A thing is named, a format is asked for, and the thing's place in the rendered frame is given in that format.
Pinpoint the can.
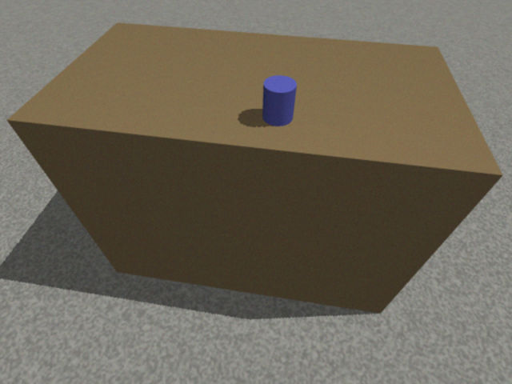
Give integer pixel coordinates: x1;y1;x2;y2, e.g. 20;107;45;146
262;75;297;126

